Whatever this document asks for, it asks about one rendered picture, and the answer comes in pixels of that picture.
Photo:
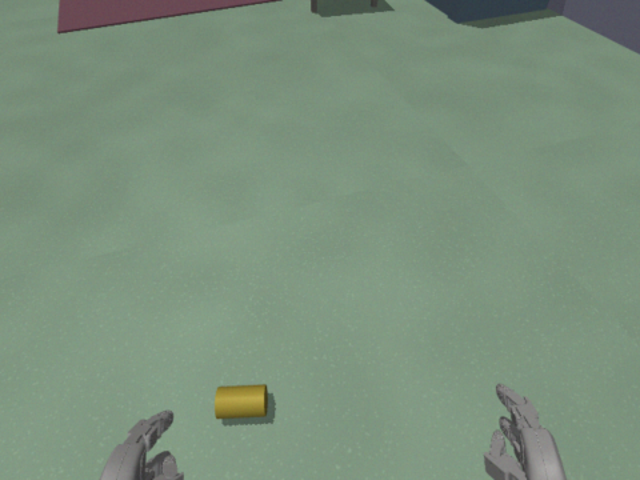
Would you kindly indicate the right robot hand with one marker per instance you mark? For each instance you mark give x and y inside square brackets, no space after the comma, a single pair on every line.
[534,447]

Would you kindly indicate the sofa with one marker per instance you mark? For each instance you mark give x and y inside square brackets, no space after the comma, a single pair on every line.
[461,11]

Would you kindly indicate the can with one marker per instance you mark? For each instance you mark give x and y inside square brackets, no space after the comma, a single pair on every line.
[241,401]

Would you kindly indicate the left robot hand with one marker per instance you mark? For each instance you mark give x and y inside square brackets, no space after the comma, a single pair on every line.
[128,460]

